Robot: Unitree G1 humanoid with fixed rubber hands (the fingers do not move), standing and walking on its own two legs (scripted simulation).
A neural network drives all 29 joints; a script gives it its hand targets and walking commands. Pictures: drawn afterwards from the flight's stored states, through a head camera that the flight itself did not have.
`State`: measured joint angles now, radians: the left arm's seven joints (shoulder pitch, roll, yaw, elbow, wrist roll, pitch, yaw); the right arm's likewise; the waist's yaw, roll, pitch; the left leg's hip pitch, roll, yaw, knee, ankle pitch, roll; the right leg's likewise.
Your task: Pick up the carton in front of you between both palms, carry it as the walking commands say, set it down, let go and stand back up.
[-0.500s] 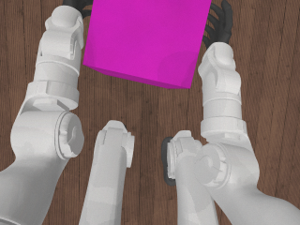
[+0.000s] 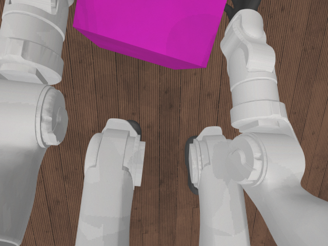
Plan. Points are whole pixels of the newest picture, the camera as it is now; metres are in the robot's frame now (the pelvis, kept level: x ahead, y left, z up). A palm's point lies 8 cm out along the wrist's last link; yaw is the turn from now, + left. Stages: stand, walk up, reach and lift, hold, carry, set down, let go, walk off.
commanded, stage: set down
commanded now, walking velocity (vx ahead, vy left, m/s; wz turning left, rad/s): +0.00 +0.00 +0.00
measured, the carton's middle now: (152, 5) +0.53 +0.10 -0.25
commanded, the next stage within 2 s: none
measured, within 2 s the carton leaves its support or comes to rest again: rests again in 0.26 s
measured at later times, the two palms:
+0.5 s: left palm out of the picture +0.53 +0.23 -0.19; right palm (254, 15) +0.54 -0.08 -0.18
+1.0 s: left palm out of the picture +0.53 +0.23 -0.21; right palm (254, 16) +0.54 -0.09 -0.19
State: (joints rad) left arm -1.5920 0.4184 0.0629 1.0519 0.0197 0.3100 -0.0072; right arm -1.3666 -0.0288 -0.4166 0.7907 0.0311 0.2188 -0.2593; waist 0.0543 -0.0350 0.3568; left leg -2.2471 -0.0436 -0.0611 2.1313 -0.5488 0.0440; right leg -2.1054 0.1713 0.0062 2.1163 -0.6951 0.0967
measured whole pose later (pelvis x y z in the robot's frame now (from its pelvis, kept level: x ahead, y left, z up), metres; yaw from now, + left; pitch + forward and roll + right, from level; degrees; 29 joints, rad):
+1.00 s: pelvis -0.01 -0.01 -0.02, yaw +0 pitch +31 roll -5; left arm -1.62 0.45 0.30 1.17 0.19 0.19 -0.17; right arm -1.50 -0.10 -0.46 0.94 -0.07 0.17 -0.11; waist 0.04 -0.10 0.52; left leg -2.20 0.00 -0.05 2.21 -0.56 0.03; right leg -2.10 0.22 0.02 2.21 -0.68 0.11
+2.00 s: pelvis +0.00 +0.01 +0.15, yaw +1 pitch +43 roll -8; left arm -1.46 0.52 0.17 0.98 0.01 0.29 -0.09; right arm -1.28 -0.14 -0.35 0.69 0.05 0.31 -0.19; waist -0.02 -0.02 0.14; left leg -1.92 -0.04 -0.06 1.58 -0.41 0.05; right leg -1.81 0.09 0.01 1.54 -0.51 0.08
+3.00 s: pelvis +0.09 -0.03 +0.36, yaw +7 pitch +18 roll +0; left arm -0.14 0.22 0.16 0.60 0.05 0.01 -0.07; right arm -0.04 -0.15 -0.08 0.51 -0.01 0.03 0.03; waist -0.03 -0.04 -0.02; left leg -0.68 -0.02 -0.05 0.60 -0.23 -0.01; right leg -0.64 0.05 0.07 0.64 -0.31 -0.02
